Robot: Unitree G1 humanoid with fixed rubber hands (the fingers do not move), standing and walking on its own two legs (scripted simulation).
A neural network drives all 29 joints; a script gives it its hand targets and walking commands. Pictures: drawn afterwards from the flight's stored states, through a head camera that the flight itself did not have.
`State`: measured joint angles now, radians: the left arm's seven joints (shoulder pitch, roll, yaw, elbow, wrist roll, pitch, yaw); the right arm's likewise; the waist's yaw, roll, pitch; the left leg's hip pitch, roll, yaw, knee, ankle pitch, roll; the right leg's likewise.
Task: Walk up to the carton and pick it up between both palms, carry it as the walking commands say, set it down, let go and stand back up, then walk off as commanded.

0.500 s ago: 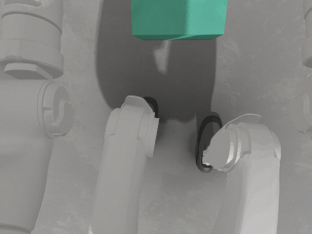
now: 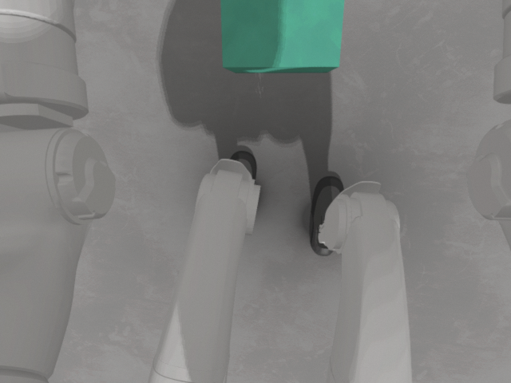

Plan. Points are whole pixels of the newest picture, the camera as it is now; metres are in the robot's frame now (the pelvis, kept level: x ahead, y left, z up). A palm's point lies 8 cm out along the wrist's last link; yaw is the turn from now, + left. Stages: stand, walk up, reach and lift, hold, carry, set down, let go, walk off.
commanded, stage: set down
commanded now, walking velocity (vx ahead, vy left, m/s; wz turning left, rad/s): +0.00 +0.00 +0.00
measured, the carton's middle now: out of the picture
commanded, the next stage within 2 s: let go in 0.44 s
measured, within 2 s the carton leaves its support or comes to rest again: neither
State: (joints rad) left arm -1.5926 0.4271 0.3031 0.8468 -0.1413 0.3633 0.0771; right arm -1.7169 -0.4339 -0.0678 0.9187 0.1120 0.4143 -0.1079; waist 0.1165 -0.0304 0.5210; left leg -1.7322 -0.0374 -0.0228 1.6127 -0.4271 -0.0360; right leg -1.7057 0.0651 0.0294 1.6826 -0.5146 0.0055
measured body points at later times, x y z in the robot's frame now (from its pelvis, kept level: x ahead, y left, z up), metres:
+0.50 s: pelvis +0.03 +0.01 +0.13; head +0.38 +0.03 +0.41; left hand +0.58 +0.27 +0.02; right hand +0.64 -0.11 +0.01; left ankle +0.13 +0.13 -0.50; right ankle +0.10 -0.11 -0.50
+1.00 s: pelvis +0.10 +0.01 +0.20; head +0.35 -0.02 +0.57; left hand +0.47 +0.24 +0.09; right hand +0.50 -0.18 +0.06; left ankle +0.11 +0.13 -0.50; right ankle +0.09 -0.10 -0.50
